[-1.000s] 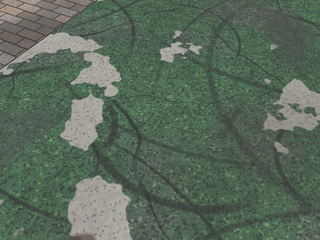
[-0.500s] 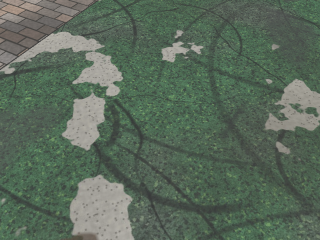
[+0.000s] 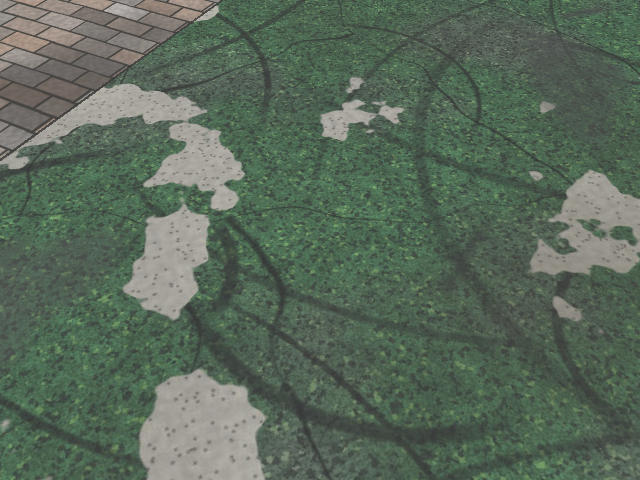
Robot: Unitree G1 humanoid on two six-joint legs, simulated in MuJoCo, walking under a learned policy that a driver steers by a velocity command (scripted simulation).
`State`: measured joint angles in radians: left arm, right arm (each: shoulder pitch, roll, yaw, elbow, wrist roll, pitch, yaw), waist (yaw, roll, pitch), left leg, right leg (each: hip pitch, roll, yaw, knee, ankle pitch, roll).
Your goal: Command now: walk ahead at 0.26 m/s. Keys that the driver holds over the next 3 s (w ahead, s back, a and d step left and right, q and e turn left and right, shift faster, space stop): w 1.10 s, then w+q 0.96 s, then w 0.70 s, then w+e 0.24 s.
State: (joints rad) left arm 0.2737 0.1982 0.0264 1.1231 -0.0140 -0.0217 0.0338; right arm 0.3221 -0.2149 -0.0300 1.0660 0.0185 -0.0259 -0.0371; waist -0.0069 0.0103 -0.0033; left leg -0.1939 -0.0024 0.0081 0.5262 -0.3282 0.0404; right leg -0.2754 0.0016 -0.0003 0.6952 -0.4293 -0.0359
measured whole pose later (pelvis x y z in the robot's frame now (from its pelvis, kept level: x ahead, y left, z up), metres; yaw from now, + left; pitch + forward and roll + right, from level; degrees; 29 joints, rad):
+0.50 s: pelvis +0.19 -0.01 -0.01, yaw +0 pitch +2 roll +0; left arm 0.52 0.19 0.02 1.10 -0.01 -0.08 0.02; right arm -0.05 -0.23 -0.02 0.85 0.03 -0.09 0.04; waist 0.10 0.03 0.03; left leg -0.62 0.05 0.04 0.57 -0.01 0.05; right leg 0.18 0.01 -0.03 0.14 -0.36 -0.01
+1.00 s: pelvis +0.48 +0.02 +0.01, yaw +0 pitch +2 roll +2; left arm 0.05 0.24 0.05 0.87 -0.02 -0.09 -0.01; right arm 0.38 -0.24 -0.04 1.02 0.01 -0.09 0.00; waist -0.08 -0.04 0.00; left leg 0.03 -0.08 0.05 0.19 -0.25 0.05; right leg -0.65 -0.11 0.02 0.59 0.09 -0.02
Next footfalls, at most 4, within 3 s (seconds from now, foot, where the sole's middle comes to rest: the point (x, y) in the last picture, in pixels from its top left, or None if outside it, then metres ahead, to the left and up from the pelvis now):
0.56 left None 0.42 0.11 -0.77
1.12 right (389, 392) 0.74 -0.12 -0.77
1.66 left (273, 301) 1.01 0.15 -0.77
2.16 right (296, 208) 1.35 0.10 -0.77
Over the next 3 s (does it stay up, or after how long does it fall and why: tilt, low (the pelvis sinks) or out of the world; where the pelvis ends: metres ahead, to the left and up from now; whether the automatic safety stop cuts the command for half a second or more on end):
stays up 1.48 0.40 0.01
